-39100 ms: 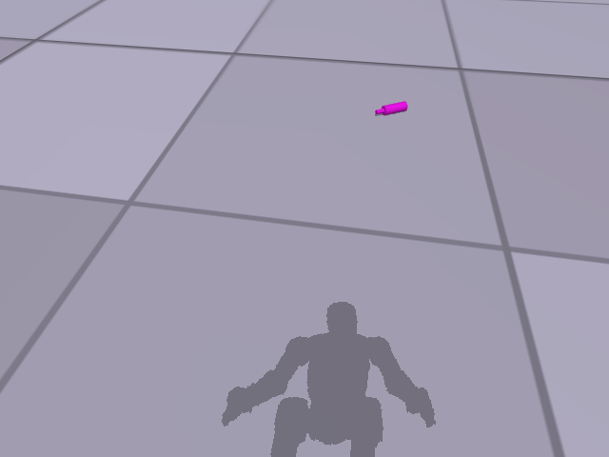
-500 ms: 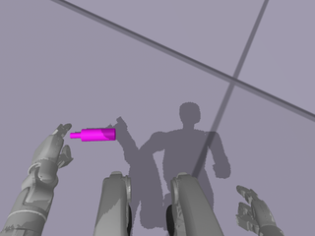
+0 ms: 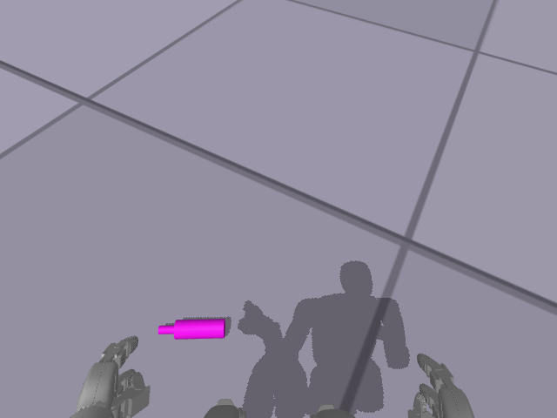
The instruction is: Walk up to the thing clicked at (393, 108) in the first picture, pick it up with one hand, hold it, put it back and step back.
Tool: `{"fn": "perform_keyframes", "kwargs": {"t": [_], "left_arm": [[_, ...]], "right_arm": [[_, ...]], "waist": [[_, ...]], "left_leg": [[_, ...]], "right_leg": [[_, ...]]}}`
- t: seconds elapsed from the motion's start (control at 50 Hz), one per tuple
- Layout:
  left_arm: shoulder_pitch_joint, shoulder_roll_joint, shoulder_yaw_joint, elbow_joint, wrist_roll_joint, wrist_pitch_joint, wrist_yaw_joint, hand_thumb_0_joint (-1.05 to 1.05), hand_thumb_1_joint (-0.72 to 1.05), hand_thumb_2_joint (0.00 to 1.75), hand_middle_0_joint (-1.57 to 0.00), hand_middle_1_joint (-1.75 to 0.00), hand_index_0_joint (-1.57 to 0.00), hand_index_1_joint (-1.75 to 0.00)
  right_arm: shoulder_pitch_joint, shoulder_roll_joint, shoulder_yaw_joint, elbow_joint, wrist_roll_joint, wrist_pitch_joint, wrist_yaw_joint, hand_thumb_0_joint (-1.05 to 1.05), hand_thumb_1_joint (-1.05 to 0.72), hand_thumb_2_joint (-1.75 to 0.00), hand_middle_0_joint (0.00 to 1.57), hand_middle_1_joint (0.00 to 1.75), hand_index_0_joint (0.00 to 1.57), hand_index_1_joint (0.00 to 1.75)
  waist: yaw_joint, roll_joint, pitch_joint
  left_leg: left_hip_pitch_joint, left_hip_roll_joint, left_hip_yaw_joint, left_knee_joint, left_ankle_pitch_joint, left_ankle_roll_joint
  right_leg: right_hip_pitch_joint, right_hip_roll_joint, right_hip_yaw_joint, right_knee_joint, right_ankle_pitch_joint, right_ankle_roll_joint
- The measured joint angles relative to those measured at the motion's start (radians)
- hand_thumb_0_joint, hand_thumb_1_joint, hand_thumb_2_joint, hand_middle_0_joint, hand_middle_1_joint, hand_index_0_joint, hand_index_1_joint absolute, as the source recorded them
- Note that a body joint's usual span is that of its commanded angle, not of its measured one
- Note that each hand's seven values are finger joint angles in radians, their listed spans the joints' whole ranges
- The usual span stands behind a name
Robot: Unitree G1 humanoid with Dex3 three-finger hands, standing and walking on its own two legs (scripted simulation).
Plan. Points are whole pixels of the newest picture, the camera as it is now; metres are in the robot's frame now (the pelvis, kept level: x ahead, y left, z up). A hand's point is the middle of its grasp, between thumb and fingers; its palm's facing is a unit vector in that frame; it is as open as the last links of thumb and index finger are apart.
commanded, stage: home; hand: left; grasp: from above
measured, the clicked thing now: (192, 329) +0.49 +0.23 -0.65
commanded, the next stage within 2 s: none
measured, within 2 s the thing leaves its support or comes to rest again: neither
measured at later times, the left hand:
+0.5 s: hand (131, 413) +0.18 +0.18 -0.02, palm faces +0.07 -0.98 -0.19, open 7.4 cm
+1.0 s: hand (134, 412) +0.18 +0.18 -0.02, palm faces +0.05 -0.98 -0.20, open 7.4 cm
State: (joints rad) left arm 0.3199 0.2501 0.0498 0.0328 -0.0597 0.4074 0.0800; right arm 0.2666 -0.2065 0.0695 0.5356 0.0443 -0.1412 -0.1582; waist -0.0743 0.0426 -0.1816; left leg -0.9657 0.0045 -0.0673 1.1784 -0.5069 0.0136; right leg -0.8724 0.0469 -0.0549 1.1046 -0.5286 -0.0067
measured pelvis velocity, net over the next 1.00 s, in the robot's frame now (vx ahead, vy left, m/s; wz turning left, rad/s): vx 0.02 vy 0.00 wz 0.02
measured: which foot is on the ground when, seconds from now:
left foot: down 0.00-1.00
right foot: down 0.00-1.00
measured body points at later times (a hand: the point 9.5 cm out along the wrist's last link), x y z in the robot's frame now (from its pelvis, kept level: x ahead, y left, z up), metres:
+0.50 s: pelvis +0.02 +0.00 +0.03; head +0.04 +0.01 +0.48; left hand +0.17 +0.24 +0.00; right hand +0.20 -0.24 -0.02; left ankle +0.03 +0.10 -0.65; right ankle +0.00 -0.12 -0.65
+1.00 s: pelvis +0.02 +0.00 +0.03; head +0.04 +0.01 +0.48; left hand +0.17 +0.23 +0.00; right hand +0.17 -0.24 -0.03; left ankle +0.03 +0.10 -0.65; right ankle +0.00 -0.12 -0.65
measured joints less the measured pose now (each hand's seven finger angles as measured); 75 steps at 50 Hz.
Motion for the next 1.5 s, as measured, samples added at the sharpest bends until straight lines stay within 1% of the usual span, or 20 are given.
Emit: {"fn": "perform_keyframes", "kwargs": {"t": [0.06,0.14,0.26,0.38,0.5,0.86,1.5], "left_arm": [[0.074,-0.011,-0.004,-0.066,-0.013,0.019,-0.005,0.01,0.91,0.9,-0.2,-0.3,-0.2,-0.3],[0.152,-0.017,-0.013,-0.138,-0.014,0.032,-0.016,0.01,0.91,0.9,-0.2,-0.3,-0.2,-0.3],[0.206,-0.019,-0.02,-0.185,-0.008,0.046,-0.038,0.01,0.91,0.9,-0.2,-0.3,-0.2,-0.3],[0.193,-0.021,-0.02,-0.161,0.002,0.047,-0.054,0.01,0.91,0.9,-0.2,-0.3,-0.2,-0.3],[0.184,-0.022,-0.021,-0.157,0.007,0.043,-0.06,0.01,0.91,0.9,-0.2,-0.3,-0.2,-0.3],[0.182,-0.019,-0.02,-0.153,0.002,0.031,-0.059,0.01,0.91,0.9,-0.2,-0.3,-0.2,-0.3],[0.181,-0.019,-0.021,-0.148,0.001,0.027,-0.064,0.01,0.91,0.9,-0.2,-0.3,-0.2,-0.3]], "right_arm": [[0.032,-0.003,-0.004,-0.013,-0.004,-0.011,-0.015,0.01,-0.91,-0.9,0.2,0.3,0.2,0.3],[0.054,-0.009,-0.012,-0.03,-0.009,-0.027,-0.028,0.01,-0.91,-0.9,0.2,0.3,0.2,0.3],[0.045,-0.013,-0.019,-0.04,-0.019,-0.048,-0.031,0.01,-0.91,-0.9,0.2,0.3,0.2,0.3],[0.022,-0.016,-0.02,-0.043,-0.029,-0.067,-0.027,0.01,-0.91,-0.9,0.2,0.3,0.2,0.3],[0.014,-0.016,-0.019,-0.035,-0.034,-0.079,-0.023,0.01,-0.9,-0.9,0.2,0.3,0.2,0.3],[0.044,-0.015,-0.021,-0.011,-0.032,-0.076,-0.023,0.01,-0.9,-0.9,0.2,0.3,0.2,0.3],[0.03,-0.019,-0.028,-0.009,-0.034,-0.083,-0.022,0.01,-0.91,-0.9,0.2,0.29,0.2,0.3]], "waist": [[0.001,0.005,-0.005],[0.006,0.012,-0.011],[0.019,0.014,-0.012],[0.032,0.007,0.002],[0.037,0.0,0.017],[0.03,0.006,0.022],[0.035,0.005,0.019]], "left_leg": [[0.083,0.0,0.003,-0.067,0.012,0.002],[0.166,-0.003,0.006,-0.129,0.022,0.005],[0.234,-0.008,0.006,-0.169,0.027,0.007],[0.253,-0.013,0.004,-0.173,0.029,0.006],[0.259,-0.013,0.003,-0.173,0.031,0.004],[0.255,-0.009,0.01,-0.174,0.036,0.004],[0.256,-0.008,0.008,-0.17,0.03,0.0]], "right_leg": [[0.084,-0.001,0.005,-0.073,0.017,0.002],[0.169,-0.004,0.009,-0.139,0.03,0.004],[0.238,-0.009,0.01,-0.18,0.034,0.006],[0.257,-0.014,0.007,-0.179,0.031,0.006],[0.262,-0.014,0.006,-0.177,0.032,0.004],[0.253,-0.011,0.014,-0.172,0.037,0.004],[0.253,-0.01,0.011,-0.166,0.03,0.0]]}}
